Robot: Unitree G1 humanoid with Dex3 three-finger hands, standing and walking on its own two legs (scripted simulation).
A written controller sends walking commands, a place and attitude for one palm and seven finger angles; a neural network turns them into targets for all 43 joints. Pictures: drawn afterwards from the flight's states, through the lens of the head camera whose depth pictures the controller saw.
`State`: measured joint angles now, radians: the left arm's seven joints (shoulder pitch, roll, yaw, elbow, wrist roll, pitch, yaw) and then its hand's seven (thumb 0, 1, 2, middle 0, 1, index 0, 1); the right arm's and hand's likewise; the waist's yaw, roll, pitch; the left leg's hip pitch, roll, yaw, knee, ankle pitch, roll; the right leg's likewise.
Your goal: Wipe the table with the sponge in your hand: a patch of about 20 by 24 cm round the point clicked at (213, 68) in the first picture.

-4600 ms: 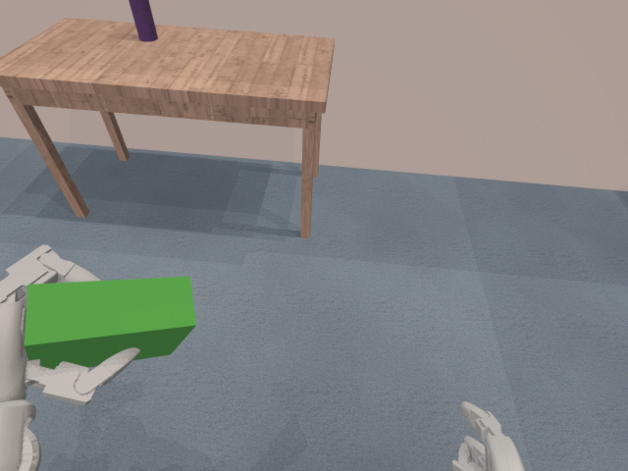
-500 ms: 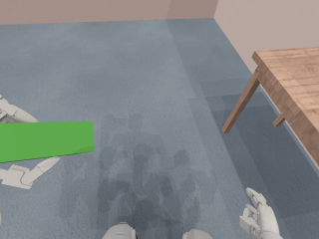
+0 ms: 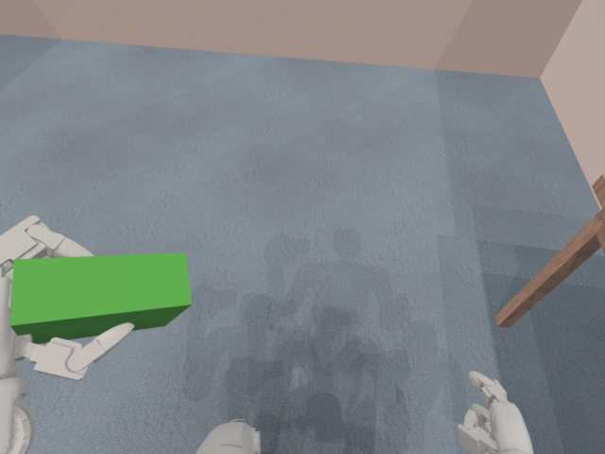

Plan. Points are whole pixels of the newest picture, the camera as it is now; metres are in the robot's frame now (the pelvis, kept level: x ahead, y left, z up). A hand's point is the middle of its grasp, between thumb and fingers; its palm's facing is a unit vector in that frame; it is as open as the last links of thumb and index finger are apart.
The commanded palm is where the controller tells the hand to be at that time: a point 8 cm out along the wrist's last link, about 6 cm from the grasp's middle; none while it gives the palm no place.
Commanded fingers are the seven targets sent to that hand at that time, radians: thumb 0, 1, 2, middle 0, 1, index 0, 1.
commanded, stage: walk to a spot facing it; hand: left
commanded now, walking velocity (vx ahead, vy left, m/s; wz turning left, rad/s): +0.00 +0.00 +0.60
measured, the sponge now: (130, 297) +0.24 +0.19 +0.15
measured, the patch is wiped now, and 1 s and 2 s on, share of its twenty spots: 0.00 0.00 0.00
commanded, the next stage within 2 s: turn to face it in 1.92 s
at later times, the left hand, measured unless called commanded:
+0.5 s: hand out of the picture +0.12 +0.25 +0.17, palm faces +0.62 -0.62 -0.48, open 9.5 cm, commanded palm +0.06 +0.27 +0.18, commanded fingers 0.00 0.10 1.30 -1.20 -1.60 -1.20 -1.60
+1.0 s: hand out of the picture -0.04 +0.25 +0.18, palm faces +0.81 -0.44 -0.38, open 9.5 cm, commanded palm -0.09 +0.26 +0.18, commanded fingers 0.00 0.10 1.30 -1.20 -1.60 -1.20 -1.60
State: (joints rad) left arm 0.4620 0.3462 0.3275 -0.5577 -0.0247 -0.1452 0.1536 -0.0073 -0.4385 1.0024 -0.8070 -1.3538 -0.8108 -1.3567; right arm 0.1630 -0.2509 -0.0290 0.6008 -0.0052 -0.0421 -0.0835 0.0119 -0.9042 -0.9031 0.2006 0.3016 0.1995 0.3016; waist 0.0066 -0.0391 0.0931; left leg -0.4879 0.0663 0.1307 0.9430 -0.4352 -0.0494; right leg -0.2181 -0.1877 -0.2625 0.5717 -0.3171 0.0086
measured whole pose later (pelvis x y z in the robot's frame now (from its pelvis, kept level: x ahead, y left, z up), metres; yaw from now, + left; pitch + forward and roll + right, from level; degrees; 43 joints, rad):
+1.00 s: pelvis -0.07 -0.06 +0.00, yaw +34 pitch -2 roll -1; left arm 0.47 0.36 0.36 -0.54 -0.02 -0.19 0.14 -0.01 -0.44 1.00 -0.80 -1.35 -0.81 -1.35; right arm 0.25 -0.15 0.01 0.61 0.01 -0.11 -0.04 0.01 -0.90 -0.90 0.20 0.30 0.20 0.30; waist 0.01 0.00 0.02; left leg -0.24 0.05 -0.01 0.54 -0.28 -0.01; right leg -0.50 -0.09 -0.12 1.02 -0.42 0.07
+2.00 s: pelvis +0.06 +0.00 -0.01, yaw +52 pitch -1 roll +0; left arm 0.45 0.35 0.35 -0.51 -0.02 -0.18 0.14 -0.01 -0.43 1.00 -0.80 -1.35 -0.81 -1.35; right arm 0.15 -0.22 0.00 0.66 0.01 -0.04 -0.05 0.01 -0.90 -0.90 0.20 0.30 0.20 0.30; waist 0.00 0.03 0.12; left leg -0.51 0.06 0.06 1.19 -0.43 -0.02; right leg -0.30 -0.10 -0.22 0.60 -0.28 -0.02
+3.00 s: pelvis +0.10 -0.02 +0.00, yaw +27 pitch +2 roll +4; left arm 0.50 0.40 0.38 -0.57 -0.05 -0.16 0.15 -0.01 -0.43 1.00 -0.80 -1.35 -0.81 -1.34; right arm 0.16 -0.26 -0.03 0.53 0.02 0.06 -0.02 0.01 -0.91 -0.90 0.19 0.30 0.19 0.30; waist 0.02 -0.05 0.03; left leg -0.35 0.02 0.02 0.77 -0.47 -0.07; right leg -0.39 0.11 0.05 0.48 -0.11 -0.13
